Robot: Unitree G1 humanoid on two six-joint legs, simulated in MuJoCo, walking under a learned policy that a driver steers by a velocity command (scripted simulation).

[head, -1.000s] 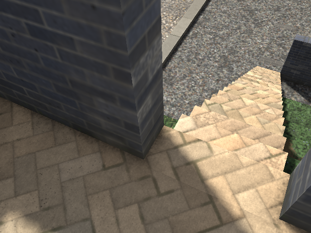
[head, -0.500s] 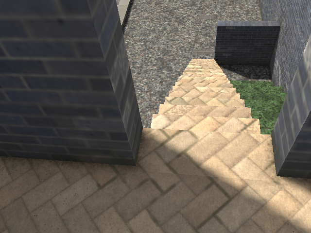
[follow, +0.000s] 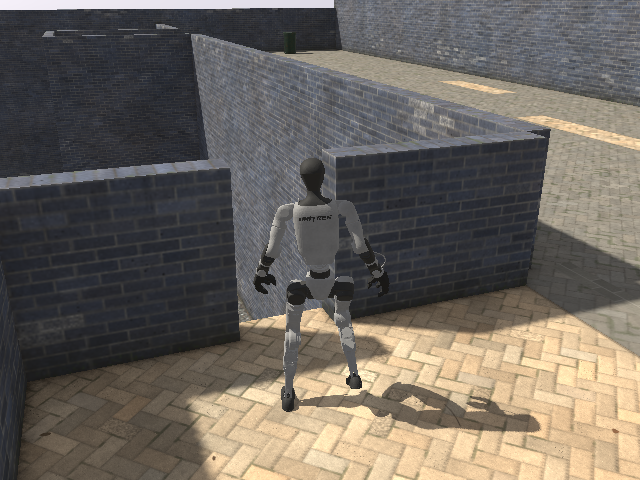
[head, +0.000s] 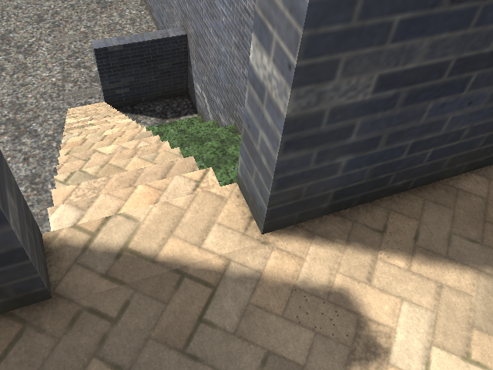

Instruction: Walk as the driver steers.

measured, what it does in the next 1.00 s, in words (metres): steps on the spot, turning left: right foot, then left foot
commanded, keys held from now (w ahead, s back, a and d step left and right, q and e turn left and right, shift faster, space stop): w+q+shift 0.82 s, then w+shift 0.02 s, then w+e+shift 0.16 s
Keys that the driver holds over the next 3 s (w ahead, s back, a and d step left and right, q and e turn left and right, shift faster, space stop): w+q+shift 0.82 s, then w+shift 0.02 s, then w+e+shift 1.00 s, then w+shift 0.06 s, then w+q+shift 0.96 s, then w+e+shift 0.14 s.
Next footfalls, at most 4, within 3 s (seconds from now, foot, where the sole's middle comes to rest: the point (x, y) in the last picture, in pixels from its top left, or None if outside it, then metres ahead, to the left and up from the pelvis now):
0.18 right None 0.02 -0.22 -0.78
0.78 left None -0.01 0.06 -0.78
1.06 right None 0.10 -0.05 -0.78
1.36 left None -0.14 0.23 -0.78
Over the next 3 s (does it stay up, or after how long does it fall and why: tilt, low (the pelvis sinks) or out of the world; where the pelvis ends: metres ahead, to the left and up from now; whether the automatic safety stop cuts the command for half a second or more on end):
stays up -0.06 -0.04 0.00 its command is cut before an obstacle from the start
